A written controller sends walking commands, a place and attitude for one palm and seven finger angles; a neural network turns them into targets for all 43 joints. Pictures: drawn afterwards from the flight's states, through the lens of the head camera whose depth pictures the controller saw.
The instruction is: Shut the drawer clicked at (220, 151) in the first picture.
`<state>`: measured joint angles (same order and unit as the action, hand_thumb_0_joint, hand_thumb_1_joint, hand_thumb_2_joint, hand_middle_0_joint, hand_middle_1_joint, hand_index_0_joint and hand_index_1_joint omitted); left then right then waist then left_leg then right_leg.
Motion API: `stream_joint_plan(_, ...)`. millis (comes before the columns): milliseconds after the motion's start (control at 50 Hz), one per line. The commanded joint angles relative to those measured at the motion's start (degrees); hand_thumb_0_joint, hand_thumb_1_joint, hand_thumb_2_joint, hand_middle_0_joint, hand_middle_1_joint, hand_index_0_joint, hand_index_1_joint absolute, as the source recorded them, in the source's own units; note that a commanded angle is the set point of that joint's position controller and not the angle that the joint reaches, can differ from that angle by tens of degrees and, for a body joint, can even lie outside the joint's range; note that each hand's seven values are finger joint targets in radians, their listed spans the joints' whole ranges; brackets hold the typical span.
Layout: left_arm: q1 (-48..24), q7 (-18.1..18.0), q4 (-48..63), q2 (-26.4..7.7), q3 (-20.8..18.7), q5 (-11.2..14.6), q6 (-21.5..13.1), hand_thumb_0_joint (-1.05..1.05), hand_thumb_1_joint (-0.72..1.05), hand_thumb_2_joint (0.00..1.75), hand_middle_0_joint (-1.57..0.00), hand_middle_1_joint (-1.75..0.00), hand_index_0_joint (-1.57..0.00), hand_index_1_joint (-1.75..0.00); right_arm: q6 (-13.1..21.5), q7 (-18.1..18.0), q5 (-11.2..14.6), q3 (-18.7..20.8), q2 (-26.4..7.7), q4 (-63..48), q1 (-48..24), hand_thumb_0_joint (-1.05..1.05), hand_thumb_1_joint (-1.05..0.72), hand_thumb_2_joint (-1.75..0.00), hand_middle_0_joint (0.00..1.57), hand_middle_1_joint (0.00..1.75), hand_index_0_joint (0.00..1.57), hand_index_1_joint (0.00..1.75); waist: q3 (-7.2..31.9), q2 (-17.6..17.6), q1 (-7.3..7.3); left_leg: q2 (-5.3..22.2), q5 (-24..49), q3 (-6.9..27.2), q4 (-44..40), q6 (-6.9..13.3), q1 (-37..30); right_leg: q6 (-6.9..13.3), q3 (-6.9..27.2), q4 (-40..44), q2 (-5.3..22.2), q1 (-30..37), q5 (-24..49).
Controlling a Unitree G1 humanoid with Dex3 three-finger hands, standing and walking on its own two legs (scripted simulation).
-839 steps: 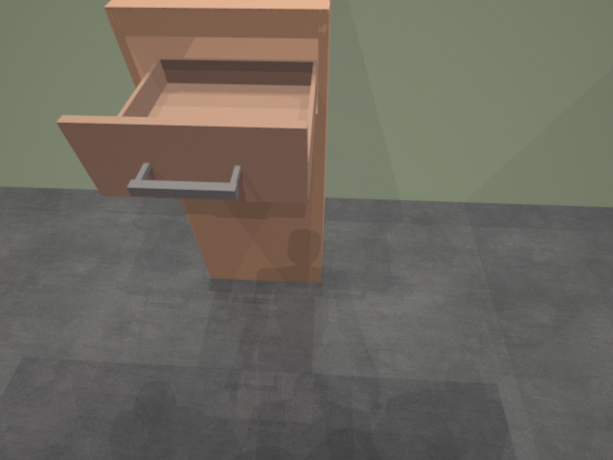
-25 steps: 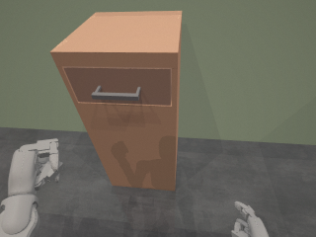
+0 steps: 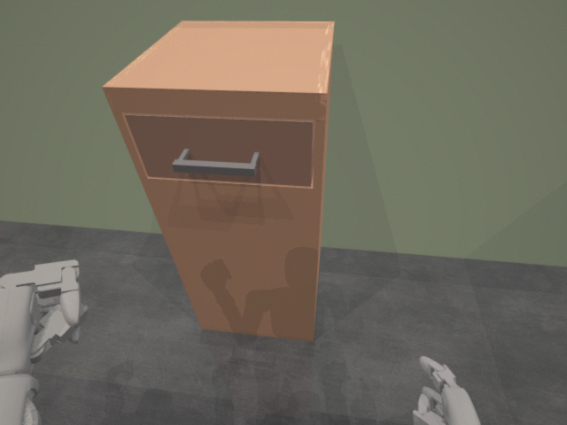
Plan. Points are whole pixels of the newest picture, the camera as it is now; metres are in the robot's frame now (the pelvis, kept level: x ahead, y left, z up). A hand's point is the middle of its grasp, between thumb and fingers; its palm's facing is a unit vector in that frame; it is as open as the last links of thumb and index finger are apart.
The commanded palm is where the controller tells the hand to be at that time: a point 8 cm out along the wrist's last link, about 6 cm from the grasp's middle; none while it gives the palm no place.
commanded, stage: step back with the hand held close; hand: left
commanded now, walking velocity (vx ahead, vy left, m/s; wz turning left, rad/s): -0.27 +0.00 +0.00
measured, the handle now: (217, 161) +0.59 +0.22 +0.06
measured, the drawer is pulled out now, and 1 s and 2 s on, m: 0.00 0.00 0.00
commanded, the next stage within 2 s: stop stepping back and stand still in 1.26 s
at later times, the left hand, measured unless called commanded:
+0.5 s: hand (58, 339) +0.15 +0.25 +0.15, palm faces +0.33 -0.79 -0.51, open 3.3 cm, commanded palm +0.09 +0.30 +0.17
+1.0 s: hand (28, 391) +0.10 +0.25 +0.15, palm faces +0.31 -0.81 -0.51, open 3.3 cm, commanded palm +0.03 +0.30 +0.17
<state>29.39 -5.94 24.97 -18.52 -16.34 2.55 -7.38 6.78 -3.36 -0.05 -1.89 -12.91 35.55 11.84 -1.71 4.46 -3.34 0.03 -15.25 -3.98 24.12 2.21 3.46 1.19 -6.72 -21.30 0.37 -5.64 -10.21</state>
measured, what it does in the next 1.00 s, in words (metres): steps on the spot: right foot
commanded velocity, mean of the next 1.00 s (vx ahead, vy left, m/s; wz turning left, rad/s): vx -0.31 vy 0.00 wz -0.01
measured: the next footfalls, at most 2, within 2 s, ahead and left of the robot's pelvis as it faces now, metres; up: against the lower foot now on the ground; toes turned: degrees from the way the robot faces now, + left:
right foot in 0.84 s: -0.06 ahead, -0.10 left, +0.00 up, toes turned +4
left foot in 1.30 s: -0.13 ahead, +0.13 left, +0.00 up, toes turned +2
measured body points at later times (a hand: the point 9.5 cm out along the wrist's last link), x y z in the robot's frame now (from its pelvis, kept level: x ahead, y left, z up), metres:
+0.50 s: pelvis -0.04 +0.02 -0.01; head -0.02 +0.01 +0.44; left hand +0.13 +0.29 +0.18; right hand +0.14 -0.22 -0.09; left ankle -0.01 +0.09 -0.74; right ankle +0.02 -0.11 -0.74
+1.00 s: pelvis -0.10 +0.01 -0.01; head -0.04 +0.03 +0.43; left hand +0.08 +0.29 +0.18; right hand +0.10 -0.21 -0.09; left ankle -0.01 +0.09 -0.74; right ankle -0.10 -0.11 -0.74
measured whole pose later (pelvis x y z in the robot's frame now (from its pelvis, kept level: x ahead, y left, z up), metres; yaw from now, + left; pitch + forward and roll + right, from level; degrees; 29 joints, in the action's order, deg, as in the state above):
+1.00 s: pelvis -0.10 +0.01 -0.01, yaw +0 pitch +3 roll -1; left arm 34.1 -6.1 35.3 -24.0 -22.6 1.3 -15.5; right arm 6.1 -2.8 -1.2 -0.1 -11.4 32.9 7.7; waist -4.1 -1.6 -1.6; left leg -1.6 -7.2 -4.0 28.9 4.3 24.7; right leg 0.1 3.0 -32.1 -2.5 -17.8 -17.0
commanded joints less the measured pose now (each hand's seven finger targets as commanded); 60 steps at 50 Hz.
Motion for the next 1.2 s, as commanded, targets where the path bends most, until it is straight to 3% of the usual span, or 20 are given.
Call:
stream_joint_plan(0, -1.98, -0.99, 12.91, -10.06, -8.67, 0.32, -5.85, 0.0, 0.9, 0.9, -1.4, -1.6, -1.4, -1.6, 0.64, -0.29, -0.14, 2.98, -6.05, -10.51, -6.58, 0.0, -0.9, -0.9, 0.2, 0.3, 0.2, 0.3, -0.9, -3.42, 2.48, 1.87, 4.2, 6.03, -2.98, 0.54, 8.06, 0.6, 10.89, 7.61, 5.27, -5.91, -0.2)
stream_joint_plan(100, 4.53, -1.43, 14.11, -10.99, -9.8, 0.47, -6.42, 0.0, 0.9, 0.9, -1.4, -1.6, -1.4, -1.6, -1.19, -0.72, -0.16, 4.03, -6.71, -11.55, -6.83, 0.0, -0.9, -0.9, 0.2, 0.3, 0.2, 0.3, 8.19, -2.32, 2.28, 3.18, 13.01, 6.54, -3.12, 0.37, 9.52, -0.21, 7.89, 0.34, 4.79, -0.17, 11.48)
stream_joint_plan(200, 6.42, -1.76, 17.49, -13.03, -11.89, 0.59, -6.7, 0.0, 0.9, 0.9, -1.4, -1.6, -1.4, -1.6, -2.6, -1.13, 0.33, 5.01, -6.81, -13.0, -6.97, 0.0, -0.9, -0.9, 0.2, 0.3, 0.2, 0.3, 11.66, -3.34, 2.3, 4.2, 19.3, 7.31, -1.68, 0.08, 10.88, -0.54, 7.62, -4.56, 4.54, 0.47, 17.82)
stream_joint_plan(300, 6.34, -1.91, 19.11, -12.51, -11.16, -0.15, -6.83, 0.0, 0.9, 0.9, -1.4, -1.6, -1.4, -1.6, -2.53, -1.46, 0.4, 5.26, -7.35, -13.77, -6.89, 0.0, -0.9, -0.9, 0.2, 0.3, 0.2, 0.3, 9.16, 0.58, 2.21, 6.08, 13.12, 9.22, -4.06, 1.21, 16.6, -1.15, 7.52, -8.29, 2.98, -0.5, 11.6)
stream_joint_plan(420, 4.23, -2.18, 19.66, -11.98, -11.38, -1.21, -7.23, 0.0, 0.9, 0.9, -1.4, -1.6, -1.4, -1.6, -1.32, -1.58, 0.43, 5.24, -7.54, -14.47, -5.97, 0.0, -0.9, -0.9, 0.2, 0.3, 0.2, 0.3, 5.57, -1.57, 2.6, 7.39, -4.24, 10.66, -6.68, 3.21, 29.37, -1.41, 9.07, -12.81, 2.49, 3.73, 8.38)
stream_joint_plan(500, 3.31, -2.41, 20.16, -12.46, -11.75, -1.38, -7.72, 0.0, 0.9, 0.9, -1.4, -1.6, -1.4, -1.6, -0.84, -1.4, 0.25, 5.37, -7.46, -14.32, -5.27, 0.0, -0.9, -0.9, 0.2, 0.3, 0.2, 0.3, 4.54, -5.46, 3.34, 4.79, -10.92, 9.37, -2.08, 2.71, 28.44, -0.23, 13.31, -6.34, 5.08, -1.96, 1.72)
stream_joint_plan(600, 4.46, -3.34, 21.42, -12.8, -11.7, -0.41, -9.07, 0.0, 0.9, 0.9, -1.4, -1.6, -1.4, -1.6, -0.45, -1.11, 0.1, 5.06, -6.42, -12.97, -4.3, 0.0, -0.9, -0.9, 0.2, 0.3, 0.2, 0.3, 7.1, -8.25, 3.98, 1.74, -7.78, 7.42, 6.77, 0.7, 18.15, 2.66, 15.3, 1.44, 9.96, -13.17, -8.3)
stream_joint_plan(660, 5.58, -3.84, 21.99, -12.94, -11.99, -0.69, -9.89, 0.0, 0.9, 0.9, -1.4, -1.6, -1.4, -1.6, -0.13, -1.54, -0.08, 4.79, -7.14, -13.0, -5.07, 0.0, -0.9, -0.9, 0.2, 0.3, 0.2, 0.3, 6.08, -2.6, 3.93, 4.66, -11.21, 11.21, -0.08, 1.73, 20.79, 0.67, 11.45, -2.67, 6.22, -12.49, -10.43)
stream_joint_plan(700, 5.02, -3.71, 23.42, -12.84, -12.68, -1.85, -10.51, 0.0, 0.9, 0.9, -1.4, -1.6, -1.4, -1.6, 0.75, -2.01, -0.36, 4.76, -8.07, -13.88, -6.38, 0.0, -0.9, -0.9, 0.2, 0.3, 0.2, 0.3, 5.63, 7.66, 3.45, 12.01, -19.83, 20.15, -14.27, 4.7, 34.57, -1.92, 6.99, -17.9, -0.66, 0.99, -3.78)
stream_joint_plan(740, 5.36, -3.64, 22.62, -13.81, -14.21, -2.46, -10.61, 0.0, 0.9, 0.9, -1.4, -1.6, -1.4, -1.6, 1.11, -2.09, -0.43, 5.28, -6.85, -13.84, -5.76, 0.0, -0.9, -0.9, 0.2, 0.3, 0.2, 0.3, 6.54, 4.69, 2.74, 14.38, -10.42, 20.75, -12.88, 5.64, 33.43, -2.11, 7.86, -23.71, -1.99, 1.15, -2.18)
stream_joint_plan(780, 6.53, -3.22, 20.86, -13.15, -14.23, -2.32, -10.98, 0.0, 0.9, 0.9, -1.4, -1.6, -1.4, -1.6, 1.94, -1.72, -0.57, 5.69, -7.02, -13.53, -5.68, 0.0, -0.9, -0.9, 0.2, 0.3, 0.2, 0.3, 4.73, 2.68, 2.66, 13.94, -4.35, 18.7, -10.3, 6.15, 32.37, -1.96, 8.83, -21.39, -2.38, -0.06, -6.55)
stream_joint_plan(820, 7.02, -2.55, 20.35, -12.19, -12.88, -1.68, -11.61, 0.0, 0.9, 0.9, -1.4, -1.6, -1.4, -1.6, 2.52, -1.37, -0.71, 5.43, -6.96, -12.47, -5.35, 0.0, -0.9, -0.9, 0.2, 0.3, 0.2, 0.3, 4.01, 1.09, 2.94, 12.31, 7.2, 16.84, -6.58, 5.17, 26.75, -1.49, 9.24, -14.87, -1.99, -2.87, -2.05)
stream_joint_plan(900, 5.01, -1.32, 23.4, -12.73, -11.56, -0.75, -12.57, 0.0, 0.9, 0.9, -1.4, -1.6, -1.4, -1.6, 2.61, -0.42, -1.13, 5.4, -7.01, -10.1, -5.02, 0.0, -0.9, -0.9, 0.2, 0.3, 0.2, 0.3, 15.92, 3.08, 2.42, 10.67, 36.03, 11.72, -0.45, 2.52, 5.57, -1.53, 10.46, -10.92, -0.99, -7.37, 7.73)
stream_joint_plan(940, 6.63, -1.06, 23.83, -12.82, -11.5, -0.22, -11.66, 0.0, 0.9, 0.9, -1.4, -1.6, -1.4, -1.6, 2.2, 0.19, -0.89, 5.75, -7.02, -10.63, -4.65, 0.0, -0.9, -0.9, 0.2, 0.3, 0.2, 0.3, 20.07, 3.14, 2.24, 11.8, 38.6, 10.46, 0.11, 2.76, 0.59, -1.95, 10.02, -12.98, -1.35, -8.88, 1.05)
stream_joint_plan(1000, 9.42, -1.23, 24.6, -14.89, -14.36, 0.54, -10.6, 0.0, 0.9, 0.9, -1.4, -1.6, -1.4, -1.6, 1.4, 0.54, -0.65, 5.97, -6.98, -12.04, -6.15, 0.0, -0.9, -0.9, 0.2, 0.3, 0.2, 0.3, 18.43, 1.05, 1.79, 12.38, 25.44, 10.9, -0.56, 3.48, 8.25, -1.89, 10.87, -12.04, -0.99, -6.42, 0.13)
stream_joint_plan(1040, 9.64, -0.97, 23.21, -14.88, -14.84, 0.88, -10.03, 0.0, 0.9, 0.9, -1.4, -1.6, -1.4, -1.6, 0.21, 0.41, 0.01, 5.98, -6.47, -13.2, -7.35, 0.0, -0.9, -0.9, 0.2, 0.3, 0.2, 0.3, 12.64, -5.09, 2.58, 8.2, 5.14, 8.77, 1.52, 1.5, 17.43, 0.04, 15.78, -6.78, 2.11, -7.31, 4.88)
stream_joint_plan(1080, 7.76, -1.7, 21.42, -15.94, -14.71, 1.49, -9.77, 0.0, 0.9, 0.9, -1.4, -1.6, -1.4, -1.6, -1.17, 0.2, 0.8, 6.17, -4.64, -12.45, -6.63, 0.0, -0.9, -0.9, 0.2, 0.3, 0.2, 0.3, 7.88, -15.71, 3.48, -1.32, -7.04, 4.58, 22.74, -2.8, 14.6, 6.98, 32.01, 9.76, 16.54, -24.24, -6.61)
stream_joint_plan(1100, 5.67, -2.23, 21.96, -15.61, -14.66, 1.75, -9.44, 0.0, 0.9, 0.9, -1.4, -1.6, -1.4, -1.6, -1.54, 0.18, 0.57, 6.6, -4.72, -11.51, -6.93, 0.0, -0.9, -0.9, 0.2, 0.3, 0.2, 0.3, 7.59, -15.6, 2.93, -2.07, -9.74, 6.69, 34.84, -3.08, 15.46, 10.36, 33.23, 10.68, 20.22, -27.37, -1.72)
stream_joint_plan(1120, 5.38, -2.6, 19.65, -15.12, -14.52, 1.42, -8.75, 0.0, 0.9, 0.9, -1.4, -1.6, -1.4, -1.6, -2.02, -0.07, 0.01, 5.62, -3.14, -11.21, -7.47, 0.0, -0.9, -0.9, 0.2, 0.3, 0.2, 0.3, 6.71, -15.24, 3.37, -0.99, -10.79, 7.71, 37.72, -2.81, 19.95, 10.46, 28.8, 7.95, 19.45, -23.57, 7.8)
stream_joint_plan(1180, 5.22, -2.8, 17.08, -13.26, -12.47, -0.38, -8.01, 0.0, 0.9, 0.9, -1.4, -1.6, -1.4, -1.6, -3.02, -1.43, -0.25, 4.24, -2.54, -11.26, -7.79, 0.0, -0.9, -0.9, 0.2, 0.3, 0.2, 0.3, 7.58, -11.46, 3.63, 0.4, -8.54, 4.51, 22.75, -2.55, 19.39, 6.21, 18.96, 0.34, 12.93, -13.83, 27.54)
